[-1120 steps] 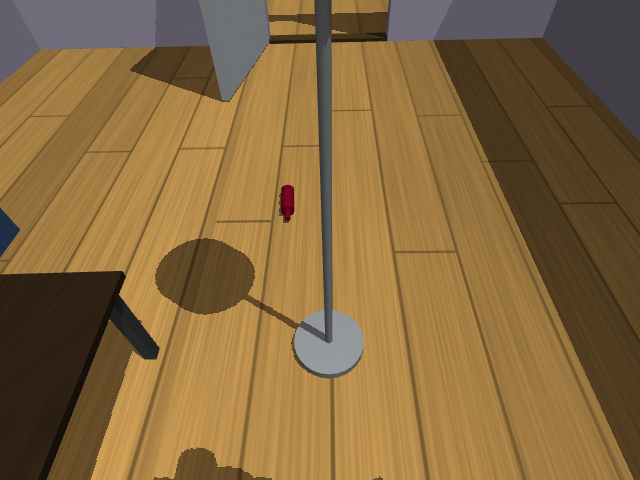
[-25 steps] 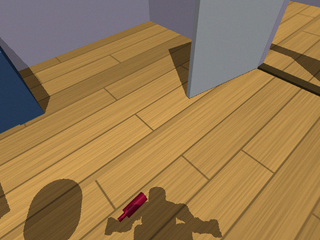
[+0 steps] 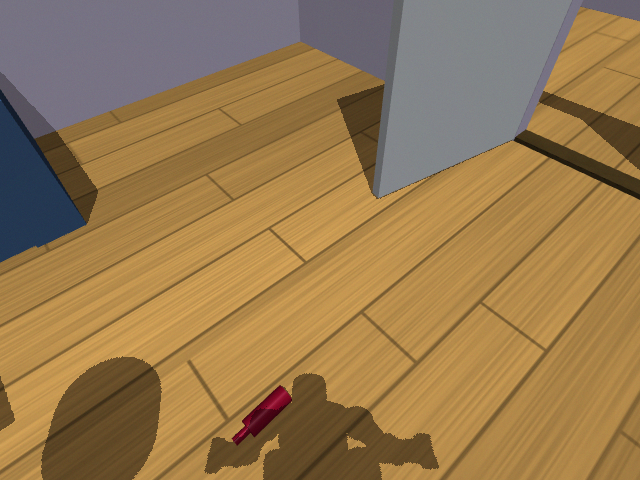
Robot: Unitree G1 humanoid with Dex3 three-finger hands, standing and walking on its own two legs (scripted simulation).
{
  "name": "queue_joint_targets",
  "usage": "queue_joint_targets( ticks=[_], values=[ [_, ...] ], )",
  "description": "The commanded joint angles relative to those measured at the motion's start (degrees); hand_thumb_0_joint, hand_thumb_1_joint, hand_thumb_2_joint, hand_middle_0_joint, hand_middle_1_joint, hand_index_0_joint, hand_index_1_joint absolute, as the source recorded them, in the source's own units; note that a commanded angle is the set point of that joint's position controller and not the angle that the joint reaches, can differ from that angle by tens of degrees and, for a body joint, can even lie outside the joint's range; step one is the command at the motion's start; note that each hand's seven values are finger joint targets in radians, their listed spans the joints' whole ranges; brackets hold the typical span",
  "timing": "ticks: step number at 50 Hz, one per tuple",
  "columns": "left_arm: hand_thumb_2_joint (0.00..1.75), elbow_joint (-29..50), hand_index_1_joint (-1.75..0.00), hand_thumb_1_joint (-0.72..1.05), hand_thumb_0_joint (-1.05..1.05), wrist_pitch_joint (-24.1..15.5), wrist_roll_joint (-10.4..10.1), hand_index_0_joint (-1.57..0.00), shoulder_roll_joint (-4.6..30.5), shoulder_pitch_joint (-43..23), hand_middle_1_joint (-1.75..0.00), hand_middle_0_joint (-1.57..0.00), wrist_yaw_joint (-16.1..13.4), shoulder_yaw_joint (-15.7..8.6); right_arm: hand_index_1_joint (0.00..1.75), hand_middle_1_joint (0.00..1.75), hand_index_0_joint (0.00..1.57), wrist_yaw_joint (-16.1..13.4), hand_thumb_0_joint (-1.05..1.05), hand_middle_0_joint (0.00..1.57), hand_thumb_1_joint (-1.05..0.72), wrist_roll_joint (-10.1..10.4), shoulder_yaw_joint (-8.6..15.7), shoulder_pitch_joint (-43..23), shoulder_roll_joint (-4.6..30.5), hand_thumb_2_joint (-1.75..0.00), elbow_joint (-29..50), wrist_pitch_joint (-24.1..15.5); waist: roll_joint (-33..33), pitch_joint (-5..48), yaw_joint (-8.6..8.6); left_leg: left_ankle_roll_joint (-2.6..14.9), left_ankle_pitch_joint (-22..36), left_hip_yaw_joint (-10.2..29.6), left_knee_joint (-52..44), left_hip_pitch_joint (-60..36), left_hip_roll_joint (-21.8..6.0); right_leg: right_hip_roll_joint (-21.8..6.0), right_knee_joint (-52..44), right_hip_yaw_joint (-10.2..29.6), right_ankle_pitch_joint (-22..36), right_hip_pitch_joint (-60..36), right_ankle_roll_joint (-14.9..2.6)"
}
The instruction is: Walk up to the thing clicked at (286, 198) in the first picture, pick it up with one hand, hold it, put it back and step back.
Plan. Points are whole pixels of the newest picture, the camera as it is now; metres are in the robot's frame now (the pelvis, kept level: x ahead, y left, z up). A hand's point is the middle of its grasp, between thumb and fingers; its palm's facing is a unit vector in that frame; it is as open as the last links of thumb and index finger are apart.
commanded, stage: stand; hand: left
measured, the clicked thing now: (261, 416) +0.42 +0.22 -0.75
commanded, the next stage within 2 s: none
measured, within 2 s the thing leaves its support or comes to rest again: neither
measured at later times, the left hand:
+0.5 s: hand out of the picture +0.08 +0.25 -0.15, palm faces -0.03 -0.93 -0.36, open 7.4 cm
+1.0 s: hand out of the picture +0.08 +0.24 -0.16, palm faces -0.03 -0.94 -0.35, open 7.4 cm
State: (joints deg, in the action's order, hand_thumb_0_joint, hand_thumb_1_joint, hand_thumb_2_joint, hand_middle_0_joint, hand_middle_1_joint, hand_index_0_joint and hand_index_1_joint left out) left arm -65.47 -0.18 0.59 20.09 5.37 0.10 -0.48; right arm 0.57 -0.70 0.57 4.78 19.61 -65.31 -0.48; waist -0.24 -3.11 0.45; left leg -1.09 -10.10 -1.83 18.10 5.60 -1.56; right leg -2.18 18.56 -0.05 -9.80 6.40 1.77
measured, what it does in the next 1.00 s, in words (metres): stands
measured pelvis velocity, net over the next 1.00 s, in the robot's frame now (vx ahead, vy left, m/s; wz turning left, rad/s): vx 0.00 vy -0.01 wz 0.01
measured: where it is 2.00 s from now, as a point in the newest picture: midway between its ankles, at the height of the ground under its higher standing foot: outside the picture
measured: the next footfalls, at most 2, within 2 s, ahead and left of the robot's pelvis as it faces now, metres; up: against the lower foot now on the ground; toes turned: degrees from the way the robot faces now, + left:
none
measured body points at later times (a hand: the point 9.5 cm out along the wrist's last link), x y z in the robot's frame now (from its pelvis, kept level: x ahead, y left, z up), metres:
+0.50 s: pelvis +0.00 -0.01 +0.00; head +0.01 -0.02 +0.45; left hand +0.08 +0.29 -0.13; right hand +0.08 -0.31 -0.14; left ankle +0.00 +0.13 -0.75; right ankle +0.00 -0.14 -0.75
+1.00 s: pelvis +0.00 -0.01 +0.00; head +0.01 -0.02 +0.45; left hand +0.08 +0.29 -0.13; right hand +0.07 -0.32 -0.13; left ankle +0.00 +0.13 -0.75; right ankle +0.00 -0.14 -0.75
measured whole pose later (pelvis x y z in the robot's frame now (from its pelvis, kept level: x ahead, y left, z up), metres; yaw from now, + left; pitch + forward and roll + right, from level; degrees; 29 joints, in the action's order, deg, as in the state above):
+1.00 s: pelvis +0.00 -0.01 +0.00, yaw +0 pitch -2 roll +0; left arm -64.3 -0.3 0.6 20.3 6.1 0.1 0.1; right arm 0.6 -0.8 0.5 6.6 20.0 -64.9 -0.3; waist 0.2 -2.8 0.7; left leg -2.3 -10.2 -1.1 17.9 5.5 -2.9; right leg -0.8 18.4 -0.8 -10.1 6.1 0.5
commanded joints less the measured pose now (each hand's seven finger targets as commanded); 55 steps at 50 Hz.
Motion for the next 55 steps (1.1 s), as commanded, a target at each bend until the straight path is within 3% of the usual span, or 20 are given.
queue_joint_targets(
  ticks=[1,11,18,27,35,44,49,55],
  values=[
    [0.9,3.58,-0.3,0.9,0.0,-1.3,-0.08,-0.2,11.89,-1.75,-0.3,-0.2,-0.42,-1.89,0.3,0.3,0.2,-0.91,0.0,0.2,-0.9,0.23,2.06,-2.62,12.79,-0.9,3.31,-1.21,1.31,5.26,-0.28,1.48,8.01,4.76,-3.1,-1.15,-6.65,-5.57,-2.18,3.91,7.61,-0.6,-2.38],
    [0.9,3.83,-0.3,0.9,0.0,-1.29,-0.13,-0.2,11.99,-1.5,-0.3,-0.2,-0.38,-1.71,0.3,0.3,0.2,-0.79,0.0,0.2,-0.9,0.2,1.88,-2.07,12.91,-0.9,3.09,-1.12,0.43,4.05,-0.21,1.37,4.55,4.93,-3.73,-0.31,-6.38,-5.56,-3.17,4.22,4.95,0.67,-2.36],
    [0.9,4.14,-0.3,0.9,0.0,-1.52,-0.1,-0.2,12.53,-1.58,-0.3,-0.2,-0.44,-1.71,0.3,0.3,0.2,-0.76,0.0,0.2,-0.9,0.09,1.81,-1.8,12.42,-0.9,3.23,-1.31,-0.03,5.28,-0.16,1.2,9.31,4.82,-2.92,-1.64,-6.64,-5.62,-2.15,3.94,9.31,0.21,-2.47],
    [0.9,4.05,-0.3,0.9,0.0,-1.48,-0.16,-0.2,12.48,-1.27,-0.3,-0.2,-0.56,-1.63,0.3,0.3,0.2,-0.69,0.0,0.2,-0.9,0.12,1.81,-1.18,12.5,-0.9,3.08,-0.89,-0.35,3.66,-0.17,1.29,4.61,4.72,-3.23,-0.33,-6.34,-5.49,-3.5,4.36,5.48,0.73,-2.52],
    [0.9,4.27,-0.3,0.9,0.0,-1.65,-0.15,-0.2,12.82,-1.21,-0.3,-0.2,-0.57,-1.73,0.3,0.3,0.2,-0.66,0.0,0.2,-0.9,0.02,1.82,-0.52,12.22,-0.9,3.21,-0.88,0.08,3.51,-0.06,1.31,3.9,4.61,-2.91,-0.07,-6.28,-5.62,-3.79,4.7,4.97,0.83,-2.6],
    [0.9,4.7,-0.3,0.9,0.0,-1.74,-0.05,-0.2,12.69,-1.31,-0.3,-0.2,-0.66,-1.65,0.3,0.3,0.2,-0.81,0.0,0.2,-0.9,0.06,2.03,-0.39,12.5,-0.9,3.63,-0.99,0.04,5.78,-0.08,1.34,9.2,4.62,-1.99,-1.87,-6.94,-5.69,-2.48,4.09,10.42,-0.58,-2.83],
    [0.9,4.35,-0.3,0.9,0.0,-1.58,-0.19,-0.2,12.55,-0.9,-0.3,-0.2,-0.58,-1.54,0.3,0.3,0.2,-0.74,0.0,0.2,-0.9,0.12,1.86,-0.21,12.32,-0.9,3.44,-0.81,-0.13,3.14,-0.3,1.2,6.22,4.72,-2.83,-0.23,-6.62,-5.26,-3.46,3.97,6.38,0.49,-2.7],
    [0.9,4.63,-0.3,0.9,0.0,-1.56,-0.14,-0.2,12.83,-1.35,-0.3,-0.2,-0.58,-1.69,0.3,0.3,0.2,-0.8,0.0,0.2,-0.9,0.0,1.89,-0.19,12.28,-0.9,3.64,-0.91,0.39,4.2,-0.19,1.28,6.94,4.61,-2.72,-0.74,-6.78,-5.48,-2.96,4.22,7.41,-0.14,-2.99]
  ],
)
